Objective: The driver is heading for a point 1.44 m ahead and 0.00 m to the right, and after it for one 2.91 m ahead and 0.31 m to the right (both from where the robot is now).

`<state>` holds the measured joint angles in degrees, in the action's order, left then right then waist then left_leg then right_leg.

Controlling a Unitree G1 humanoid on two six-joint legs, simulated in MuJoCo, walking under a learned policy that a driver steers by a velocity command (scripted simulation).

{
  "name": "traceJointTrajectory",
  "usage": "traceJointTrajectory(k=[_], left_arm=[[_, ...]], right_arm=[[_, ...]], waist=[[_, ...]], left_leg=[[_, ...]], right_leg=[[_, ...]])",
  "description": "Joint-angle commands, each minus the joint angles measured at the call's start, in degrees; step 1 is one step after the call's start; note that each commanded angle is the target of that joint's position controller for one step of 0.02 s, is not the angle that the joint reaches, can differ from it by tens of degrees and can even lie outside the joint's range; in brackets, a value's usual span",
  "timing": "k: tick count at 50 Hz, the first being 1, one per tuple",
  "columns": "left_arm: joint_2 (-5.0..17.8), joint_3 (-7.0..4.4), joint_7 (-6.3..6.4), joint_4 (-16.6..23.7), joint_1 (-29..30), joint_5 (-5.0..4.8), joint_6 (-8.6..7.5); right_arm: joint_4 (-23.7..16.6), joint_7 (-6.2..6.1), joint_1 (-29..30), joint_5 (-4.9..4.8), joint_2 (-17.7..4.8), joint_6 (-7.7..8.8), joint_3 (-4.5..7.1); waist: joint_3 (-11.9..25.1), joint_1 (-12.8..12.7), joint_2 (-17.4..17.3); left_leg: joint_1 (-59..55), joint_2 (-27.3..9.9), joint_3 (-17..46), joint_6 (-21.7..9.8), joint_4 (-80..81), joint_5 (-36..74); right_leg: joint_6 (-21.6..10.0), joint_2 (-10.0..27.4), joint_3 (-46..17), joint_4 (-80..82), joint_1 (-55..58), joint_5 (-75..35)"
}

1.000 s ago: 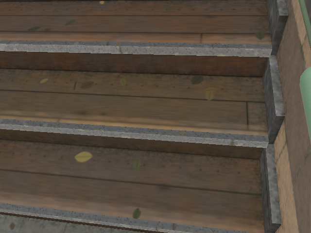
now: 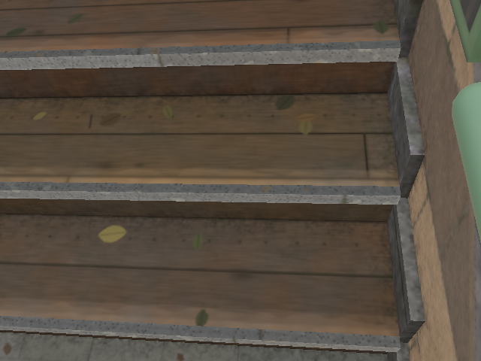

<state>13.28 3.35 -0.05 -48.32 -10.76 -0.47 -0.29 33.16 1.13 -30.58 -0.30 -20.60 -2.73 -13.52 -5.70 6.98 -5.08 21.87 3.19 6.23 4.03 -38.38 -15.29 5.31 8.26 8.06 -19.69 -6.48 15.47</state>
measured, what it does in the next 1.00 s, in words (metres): stands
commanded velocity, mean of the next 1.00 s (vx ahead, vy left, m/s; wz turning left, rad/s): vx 0.38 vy -0.21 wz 0.00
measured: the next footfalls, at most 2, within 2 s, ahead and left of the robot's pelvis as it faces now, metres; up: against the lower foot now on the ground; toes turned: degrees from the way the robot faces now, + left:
left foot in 1.04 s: +0.06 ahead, +0.12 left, +0.00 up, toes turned -6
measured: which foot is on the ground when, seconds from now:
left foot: up 0.00-1.00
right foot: down 0.00-1.00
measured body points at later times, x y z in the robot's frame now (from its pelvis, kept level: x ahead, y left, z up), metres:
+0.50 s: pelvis +0.00 +0.00 -0.01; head +0.06 -0.04 +0.44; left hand +0.08 +0.23 -0.14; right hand -0.03 -0.22 -0.14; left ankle +0.00 +0.13 -0.73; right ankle -0.07 -0.16 -0.75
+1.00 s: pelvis +0.02 +0.00 -0.01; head +0.06 -0.03 +0.43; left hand +0.12 +0.23 -0.14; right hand -0.03 -0.21 -0.14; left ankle +0.02 +0.12 -0.74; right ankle -0.07 -0.16 -0.75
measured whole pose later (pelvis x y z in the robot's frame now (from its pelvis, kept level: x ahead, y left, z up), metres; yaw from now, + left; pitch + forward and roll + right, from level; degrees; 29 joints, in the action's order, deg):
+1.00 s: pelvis +0.02 +0.00 -0.01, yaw +0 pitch +3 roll +0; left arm 13.3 3.4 -1.0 -49.0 -13.8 0.1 0.1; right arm 30.4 1.3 -36.5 -1.3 -22.5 -1.8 -17.1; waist -3.0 6.0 -3.9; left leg 18.1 1.3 4.2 1.5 -33.0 -16.7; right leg 5.4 7.2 8.6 -25.3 -6.1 20.8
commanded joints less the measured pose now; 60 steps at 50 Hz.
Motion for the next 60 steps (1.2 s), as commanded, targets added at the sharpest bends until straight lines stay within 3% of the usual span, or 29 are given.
traceJointTrajectory(k=[1,13,15,29,30,43,50,52,53,55,56,58,59,60], left_arm=[[6.7,-1.57,0.26,0.6,-7.1,0.01,-0.14],[6.9,-1.55,-0.17,0.2,-7.5,-0.17,-0.29],[5.6,-1.16,0.23,-0.2,-7.6,-0.09,0.02],[6.1,-1.23,-0.08,-1.1,-7.6,-0.05,-0.02],[7.2,-1.54,-0.42,-0.9,-7.8,-0.06,-0.26],[6.9,-1.43,-0.73,0.8,-6.2,0.42,-0.17],[7.1,-1.46,-0.85,1.0,-7.5,0.62,0.05],[6.7,-1.29,-0.64,0.3,-9.2,0.87,0.01],[7.3,-1.63,-0.59,-0.3,-9.0,0.89,0.09],[6.8,-1.48,-0.60,-0.9,-10.2,1.11,0.05],[7.0,-1.43,-0.53,-0.8,-9.3,0.93,-0.21],[6.1,-1.33,-0.45,-0.8,-9.6,0.82,-0.60],[5.6,-1.34,-0.52,-1.1,-10.5,1.06,-0.41],[6.3,-1.44,-0.57,-1.1,-10.0,1.00,-0.18]], right_arm=[[1.0,0.28,11.2,0.90,-0.9,-0.10,10.79],[0.4,0.25,10.5,0.57,-0.4,-0.08,10.68],[0.4,-0.14,10.9,0.72,-0.1,0.45,10.49],[0.3,-0.20,10.8,0.22,0.5,0.92,9.87],[0.3,0.04,10.2,0.00,0.7,0.60,9.85],[-0.2,0.17,9.8,-0.05,0.0,0.59,9.05],[-0.9,0.07,10.8,-0.51,-0.4,0.95,8.61],[-0.2,0.43,9.1,-0.20,-0.4,1.08,8.58],[1.5,0.25,6.1,0.02,0.5,1.02,8.03],[2.0,0.52,5.6,-0.18,0.5,1.13,7.96],[1.9,0.89,6.6,-0.53,1.1,1.56,7.84],[3.0,1.20,4.2,-0.30,0.9,1.72,7.87],[4.1,1.07,2.0,0.25,-0.1,1.23,8.23],[4.2,1.16,2.6,0.33,-0.1,0.93,8.47]], waist=[[2.4,-6.2,18.6],[1.8,-6.1,17.7],[2.4,-6.2,16.8],[1.6,-6.2,16.4],[1.3,-6.2,16.9],[1.2,-5.8,16.5],[1.5,-6.6,15.9],[1.6,-6.7,14.6],[1.6,-5.4,14.6],[1.2,-5.9,14.2],[0.5,-5.1,17.1],[3.1,-4.8,17.3],[4.1,-5.4,14.0],[2.5,-5.4,13.6]], left_leg=[[7.8,-0.5,-0.4,-0.2,-1.5,-0.5],[5.0,-1.6,-2.2,-0.6,0.3,-0.1],[5.8,-2.4,-2.3,-1.4,1.5,0.7],[5.2,-2.6,-2.3,-2.1,3.0,0.7],[4.2,-2.2,-2.3,-1.5,2.6,0.0],[3.4,-1.5,-2.2,-2.1,3.3,0.5],[4.6,-1.7,-1.9,-2.2,6.5,0.5],[4.7,-2.4,-0.8,-1.8,8.8,1.0],[3.5,-2.4,-0.6,-1.7,9.7,2.0],[3.2,-2.5,0.5,-1.3,12.2,2.3],[3.1,-2.6,-0.1,-1.1,10.8,3.2],[1.2,-2.8,0.0,-0.5,10.5,2.2],[-0.4,-2.9,1.0,-0.3,12.1,1.1],[-0.6,-2.9,1.4,-0.5,12.3,1.9]], right_leg=[[0.5,9.6,-3.7,6.0,3.0,-9.8],[0.1,9.4,-5.0,6.4,-0.3,-5.1],[-1.2,9.7,-5.8,6.0,1.4,-6.2],[-1.6,9.5,-6.3,6.3,0.2,-2.3],[-0.7,9.4,-5.7,6.5,-1.1,-1.7],[-1.5,8.8,-5.3,4.9,-1.7,-2.9],[-1.0,8.0,-5.5,3.3,2.0,-8.0],[-0.1,9.5,-7.1,4.1,3.9,-11.8],[0.1,9.1,-6.2,1.9,3.7,-16.1],[1.7,8.8,-5.9,1.5,4.6,-20.8],[1.7,7.9,-3.5,-0.5,4.6,-33.2],[2.0,8.5,-3.6,-1.7,5.8,-39.4],[2.5,9.9,-6.0,0.3,5.0,-27.2],[2.7,9.8,-6.7,1.8,2.5,-18.9]])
